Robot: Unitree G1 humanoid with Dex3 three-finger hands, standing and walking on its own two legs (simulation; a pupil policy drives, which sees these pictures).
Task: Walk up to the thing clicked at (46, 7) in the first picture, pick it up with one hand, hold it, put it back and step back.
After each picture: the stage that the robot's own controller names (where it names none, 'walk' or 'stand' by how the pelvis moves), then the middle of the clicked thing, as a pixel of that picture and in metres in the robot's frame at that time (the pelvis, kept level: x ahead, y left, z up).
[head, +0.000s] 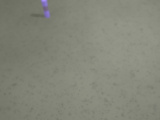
stand; (45, 8) +1.99 +0.57 -0.65
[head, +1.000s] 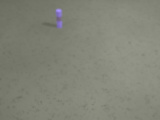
walk; (59, 19) +1.88 +0.30 -0.63
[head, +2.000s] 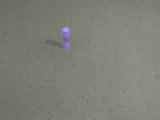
walk; (66, 38) +1.26 +0.18 -0.64
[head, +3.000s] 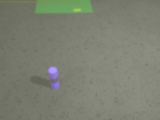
walk; (54, 78) +0.79 +0.24 -0.64
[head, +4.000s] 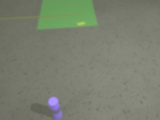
walk; (55, 108) +0.55 +0.24 -0.64
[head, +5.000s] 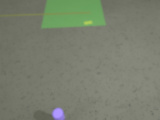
stand; (60, 119) +0.43 +0.21 -0.63
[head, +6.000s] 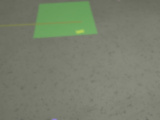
stand; out of the picture +0.40 +0.22 -0.65
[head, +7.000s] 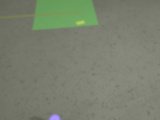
stand; out of the picture +0.38 +0.22 -0.65
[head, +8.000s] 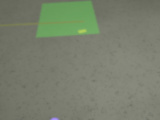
stand; out of the picture +0.40 +0.23 -0.66
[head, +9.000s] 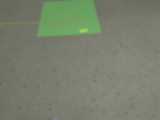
stand; out of the picture +0.38 +0.22 -0.66
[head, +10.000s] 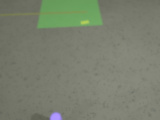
go down; out of the picture +0.39 +0.21 -0.65
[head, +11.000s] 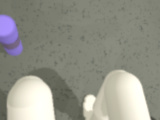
go down; (9, 39) +0.48 +0.25 -0.24
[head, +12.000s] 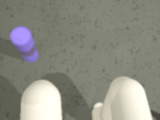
close in; (26, 47) +0.48 +0.23 -0.26
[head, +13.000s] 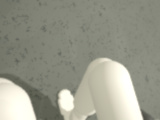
close in; out of the picture +0.46 +0.29 -0.17
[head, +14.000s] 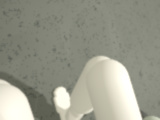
lift; out of the picture +0.45 +0.30 -0.16
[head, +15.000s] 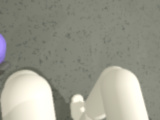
lift; out of the picture +0.37 +0.26 -0.14
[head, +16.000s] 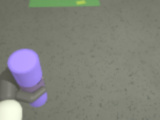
lift; (32, 83) +0.33 +0.18 +0.04
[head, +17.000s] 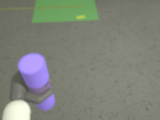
hold; (40, 86) +0.33 +0.16 +0.02
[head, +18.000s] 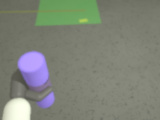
hold; (39, 84) +0.33 +0.17 +0.03
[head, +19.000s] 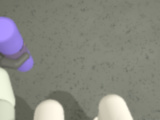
crouch; (15, 50) +0.44 +0.21 -0.04
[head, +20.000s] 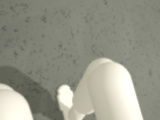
lower; out of the picture +0.47 +0.30 -0.18
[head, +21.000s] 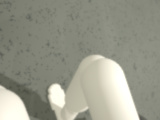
lower; out of the picture +0.47 +0.32 -0.17
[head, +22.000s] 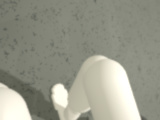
lower; out of the picture +0.47 +0.32 -0.17
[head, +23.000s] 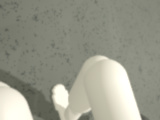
lower; out of the picture +0.46 +0.31 -0.17
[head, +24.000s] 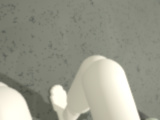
loosen; out of the picture +0.46 +0.31 -0.17
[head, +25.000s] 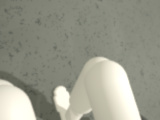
withdraw; out of the picture +0.46 +0.29 -0.17
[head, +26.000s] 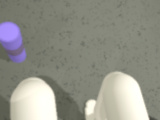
walk; (14, 46) +0.48 +0.25 -0.22
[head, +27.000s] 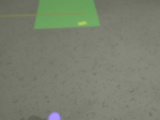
stand; out of the picture +0.41 +0.19 -0.58
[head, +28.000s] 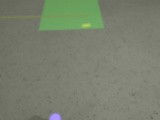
stand; out of the picture +0.41 +0.20 -0.60
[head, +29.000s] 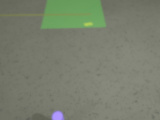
stand; out of the picture +0.41 +0.19 -0.60
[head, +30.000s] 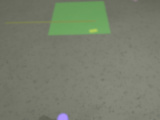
walk; out of the picture +0.44 +0.19 -0.66
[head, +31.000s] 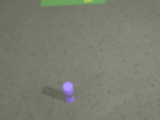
walk; (69, 93) +0.53 +0.14 -0.64
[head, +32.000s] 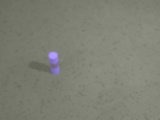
walk; (54, 63) +0.78 +0.23 -0.64
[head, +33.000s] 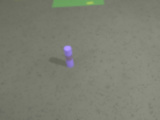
stand; (69, 57) +1.07 +0.26 -0.64
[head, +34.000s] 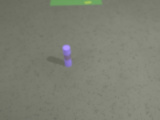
stand; (67, 56) +1.08 +0.20 -0.66
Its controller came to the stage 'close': yes
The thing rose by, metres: 0.68
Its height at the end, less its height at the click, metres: +0.00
